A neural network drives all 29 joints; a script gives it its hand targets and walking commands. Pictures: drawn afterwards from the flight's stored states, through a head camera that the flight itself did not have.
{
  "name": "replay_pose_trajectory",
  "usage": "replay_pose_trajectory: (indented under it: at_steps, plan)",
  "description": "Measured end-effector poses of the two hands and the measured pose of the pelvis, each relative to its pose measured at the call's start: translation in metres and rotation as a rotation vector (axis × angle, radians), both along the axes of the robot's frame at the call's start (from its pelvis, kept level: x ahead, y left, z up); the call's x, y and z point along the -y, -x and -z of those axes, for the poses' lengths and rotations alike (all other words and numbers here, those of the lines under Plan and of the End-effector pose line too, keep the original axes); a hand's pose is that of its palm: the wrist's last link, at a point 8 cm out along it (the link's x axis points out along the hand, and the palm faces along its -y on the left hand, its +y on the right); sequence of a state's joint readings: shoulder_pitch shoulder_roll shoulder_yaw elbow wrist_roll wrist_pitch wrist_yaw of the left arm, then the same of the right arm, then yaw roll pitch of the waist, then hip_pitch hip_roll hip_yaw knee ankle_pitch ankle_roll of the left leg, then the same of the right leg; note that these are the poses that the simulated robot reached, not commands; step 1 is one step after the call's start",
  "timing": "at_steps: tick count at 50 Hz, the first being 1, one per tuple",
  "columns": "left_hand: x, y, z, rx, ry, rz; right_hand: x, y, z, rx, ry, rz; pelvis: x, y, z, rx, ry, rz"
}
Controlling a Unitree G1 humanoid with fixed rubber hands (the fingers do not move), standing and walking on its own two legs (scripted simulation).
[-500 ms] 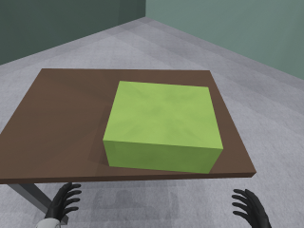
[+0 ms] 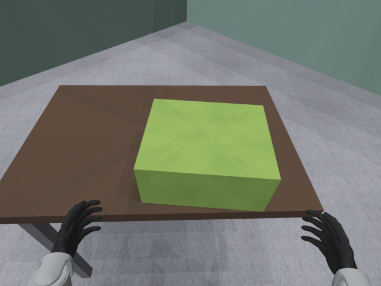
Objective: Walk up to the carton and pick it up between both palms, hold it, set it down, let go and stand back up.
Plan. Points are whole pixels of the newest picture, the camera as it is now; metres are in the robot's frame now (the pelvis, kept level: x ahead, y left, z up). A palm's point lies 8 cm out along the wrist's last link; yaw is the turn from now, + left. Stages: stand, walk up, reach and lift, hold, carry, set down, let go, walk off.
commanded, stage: reach and lift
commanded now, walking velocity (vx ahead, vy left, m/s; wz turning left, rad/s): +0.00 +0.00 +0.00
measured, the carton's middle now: (205, 151) +0.46 +0.00 +0.00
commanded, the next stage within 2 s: none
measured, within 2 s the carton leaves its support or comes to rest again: neither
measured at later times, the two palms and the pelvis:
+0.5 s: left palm (80, 190) +0.27 +0.25 +0.07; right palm (339, 212) +0.27 -0.27 +0.06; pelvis +0.01 +0.00 +0.00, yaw +0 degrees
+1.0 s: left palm (87, 152) +0.33 +0.25 +0.11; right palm (343, 181) +0.31 -0.27 +0.10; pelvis +0.02 +0.00 +0.00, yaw -1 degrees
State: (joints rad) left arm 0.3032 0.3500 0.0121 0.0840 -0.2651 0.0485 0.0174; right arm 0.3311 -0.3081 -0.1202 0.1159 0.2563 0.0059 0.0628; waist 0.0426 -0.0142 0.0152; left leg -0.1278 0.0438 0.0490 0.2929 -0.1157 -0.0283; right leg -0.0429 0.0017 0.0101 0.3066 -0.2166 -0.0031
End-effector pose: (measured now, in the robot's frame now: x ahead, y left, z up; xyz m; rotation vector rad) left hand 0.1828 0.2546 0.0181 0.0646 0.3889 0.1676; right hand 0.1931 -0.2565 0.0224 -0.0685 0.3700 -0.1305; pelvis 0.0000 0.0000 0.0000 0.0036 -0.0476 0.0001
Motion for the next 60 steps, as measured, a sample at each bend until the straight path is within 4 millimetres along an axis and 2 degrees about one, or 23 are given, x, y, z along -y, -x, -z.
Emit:
replay_pose_trajectory:
  at_steps: [12,18,27,32,35,40,49,60]
  plan:
    - [0.004,-0.035,-0.025,0.123,0.016,0.039,0.0,-0.029,-0.018,0.095,-0.038,-0.011,-0.003,-0.005,0.0,-0.016,0.002,0.003]
    - [0.005,-0.056,-0.034,0.115,0.024,0.052,0.003,-0.046,-0.022,0.091,-0.056,-0.007,-0.003,-0.009,0.0,-0.026,0.001,0.004]
    - [0.007,-0.093,-0.058,0.13,0.007,0.067,0.01,-0.079,-0.044,0.118,-0.053,-0.023,-0.001,-0.015,-0.002,-0.049,0.0,0.009]
    - [0.006,-0.094,-0.056,0.102,-0.004,0.056,0.011,-0.078,-0.042,0.086,-0.049,-0.048,0.002,-0.021,-0.002,-0.052,-0.001,0.008]
    - [0.008,-0.097,-0.055,0.095,0.005,0.063,0.014,-0.078,-0.048,0.105,-0.041,-0.034,0.004,-0.023,-0.001,-0.058,-0.002,0.008]
    - [0.011,-0.113,-0.064,0.115,0.002,0.073,0.017,-0.088,-0.058,0.129,-0.043,-0.026,0.005,-0.022,-0.001,-0.065,-0.003,0.016]
    - [0.009,-0.149,-0.091,0.136,-0.004,0.078,0.016,-0.118,-0.074,0.132,-0.046,-0.045,0.004,-0.017,-0.001,-0.083,-0.003,0.025]
    - [0.005,-0.176,-0.103,0.125,0.015,0.069,0.022,-0.149,-0.093,0.124,-0.037,-0.044,0.003,-0.013,0.0,-0.118,0.001,0.022]
